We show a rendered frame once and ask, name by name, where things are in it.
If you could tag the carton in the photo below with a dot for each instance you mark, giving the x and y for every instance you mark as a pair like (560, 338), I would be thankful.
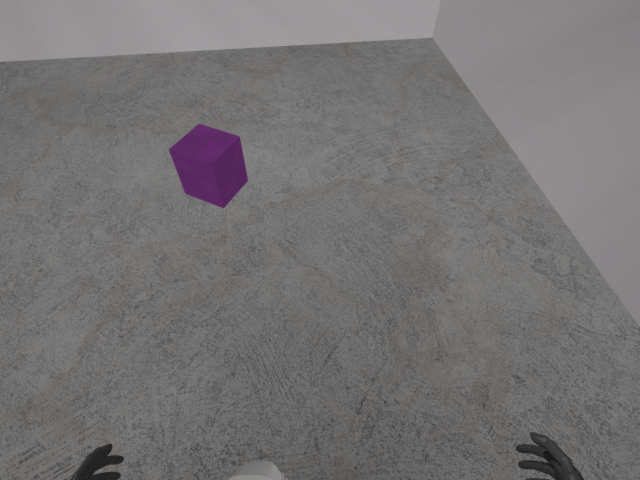
(210, 164)

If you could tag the left robot hand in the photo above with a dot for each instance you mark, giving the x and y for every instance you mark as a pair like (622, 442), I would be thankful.
(97, 460)

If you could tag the right robot hand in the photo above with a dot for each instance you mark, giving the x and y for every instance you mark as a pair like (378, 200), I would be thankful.
(560, 466)

